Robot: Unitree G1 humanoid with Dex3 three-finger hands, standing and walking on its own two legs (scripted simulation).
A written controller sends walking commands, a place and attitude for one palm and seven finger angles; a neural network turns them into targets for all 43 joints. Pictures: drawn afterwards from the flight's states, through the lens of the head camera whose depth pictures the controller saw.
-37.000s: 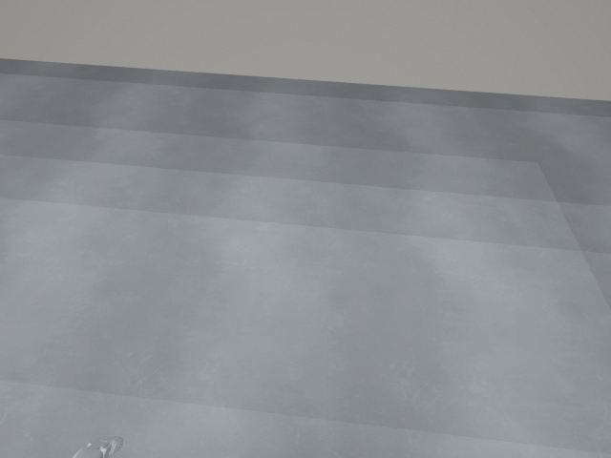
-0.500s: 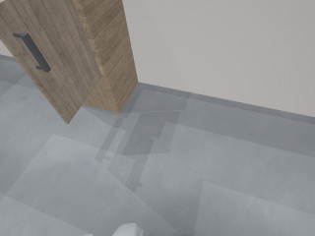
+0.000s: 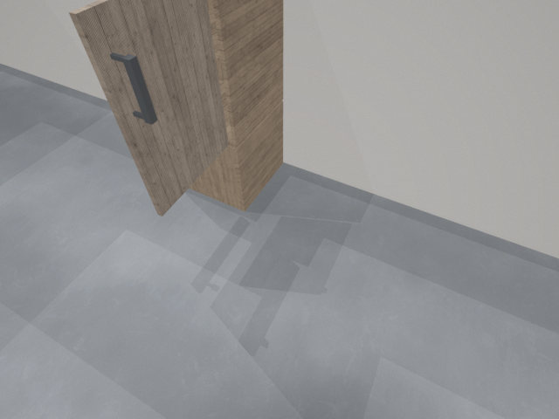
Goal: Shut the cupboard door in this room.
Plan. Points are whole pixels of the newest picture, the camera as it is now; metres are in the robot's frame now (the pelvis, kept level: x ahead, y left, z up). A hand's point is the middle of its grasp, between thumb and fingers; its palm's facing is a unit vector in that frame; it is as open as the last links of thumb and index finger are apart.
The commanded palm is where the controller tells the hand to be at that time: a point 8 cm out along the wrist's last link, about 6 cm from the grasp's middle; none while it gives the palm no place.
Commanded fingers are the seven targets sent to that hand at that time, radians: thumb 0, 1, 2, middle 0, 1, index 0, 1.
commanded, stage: take the last steps up to it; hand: left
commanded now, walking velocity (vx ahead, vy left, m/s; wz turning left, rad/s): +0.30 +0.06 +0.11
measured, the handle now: (134, 89) +0.75 +0.39 +0.07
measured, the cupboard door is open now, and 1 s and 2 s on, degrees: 92 92 92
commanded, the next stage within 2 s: come to a stop and stand still in 0.68 s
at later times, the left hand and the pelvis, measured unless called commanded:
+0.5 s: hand out of the picture +0.04 +0.17 -0.17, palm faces +0.18 -0.97 -0.17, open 7.3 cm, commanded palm none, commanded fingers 0.00 0.90 0.90 -0.20 -0.30 -0.20 -0.30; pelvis +0.14 +0.02 +0.00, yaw +5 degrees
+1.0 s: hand (187, 286) +0.39 +0.23 -0.17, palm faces +0.02 -0.97 -0.24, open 7.4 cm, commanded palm none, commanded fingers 0.00 0.90 0.90 -0.20 -0.30 -0.20 -0.30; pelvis +0.28 +0.04 -0.02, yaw +3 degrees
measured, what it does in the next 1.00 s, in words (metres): walks ahead: right foot, then left foot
